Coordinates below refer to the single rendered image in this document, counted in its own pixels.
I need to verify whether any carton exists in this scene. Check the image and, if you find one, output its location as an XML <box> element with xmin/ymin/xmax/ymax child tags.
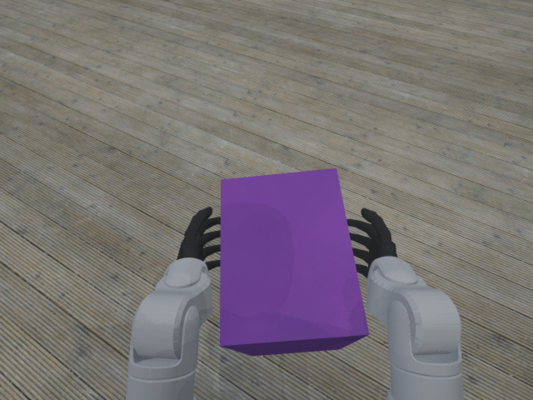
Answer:
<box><xmin>220</xmin><ymin>168</ymin><xmax>369</xmax><ymax>356</ymax></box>

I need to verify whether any left robot hand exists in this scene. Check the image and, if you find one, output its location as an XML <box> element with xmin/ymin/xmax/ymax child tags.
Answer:
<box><xmin>177</xmin><ymin>207</ymin><xmax>221</xmax><ymax>271</ymax></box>

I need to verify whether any robot right forearm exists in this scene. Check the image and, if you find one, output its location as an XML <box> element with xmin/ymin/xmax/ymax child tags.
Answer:
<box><xmin>366</xmin><ymin>256</ymin><xmax>464</xmax><ymax>400</ymax></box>

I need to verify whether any right robot hand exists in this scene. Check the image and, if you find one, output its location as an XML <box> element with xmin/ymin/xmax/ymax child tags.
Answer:
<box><xmin>347</xmin><ymin>208</ymin><xmax>398</xmax><ymax>278</ymax></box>

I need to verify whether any robot left forearm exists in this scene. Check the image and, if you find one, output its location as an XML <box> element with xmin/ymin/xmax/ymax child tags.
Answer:
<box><xmin>126</xmin><ymin>257</ymin><xmax>213</xmax><ymax>400</ymax></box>

